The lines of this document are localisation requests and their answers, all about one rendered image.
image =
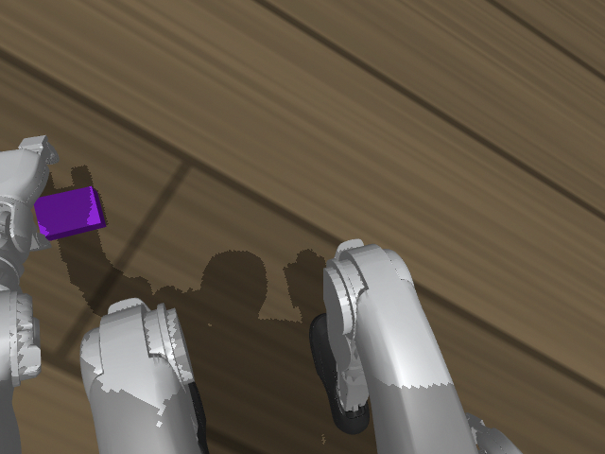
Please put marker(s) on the right robot hand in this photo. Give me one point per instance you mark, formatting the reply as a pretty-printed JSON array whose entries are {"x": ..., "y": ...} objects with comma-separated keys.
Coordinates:
[{"x": 490, "y": 440}]

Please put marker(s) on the left robot foot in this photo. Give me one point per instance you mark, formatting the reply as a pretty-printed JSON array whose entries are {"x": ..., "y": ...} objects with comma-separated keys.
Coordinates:
[{"x": 199, "y": 411}]

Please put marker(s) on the left robot hand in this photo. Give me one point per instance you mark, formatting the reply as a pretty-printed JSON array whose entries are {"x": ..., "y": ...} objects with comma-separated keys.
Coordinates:
[{"x": 23, "y": 177}]

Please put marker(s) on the right robot foot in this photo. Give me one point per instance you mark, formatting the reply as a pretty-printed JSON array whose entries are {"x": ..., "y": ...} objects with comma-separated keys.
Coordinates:
[{"x": 350, "y": 422}]

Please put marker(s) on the small box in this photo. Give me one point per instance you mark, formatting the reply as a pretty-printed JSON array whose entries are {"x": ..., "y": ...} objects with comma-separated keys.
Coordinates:
[{"x": 69, "y": 213}]

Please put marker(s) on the left robot arm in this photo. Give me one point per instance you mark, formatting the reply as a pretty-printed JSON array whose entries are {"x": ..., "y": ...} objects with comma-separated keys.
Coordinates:
[{"x": 20, "y": 346}]

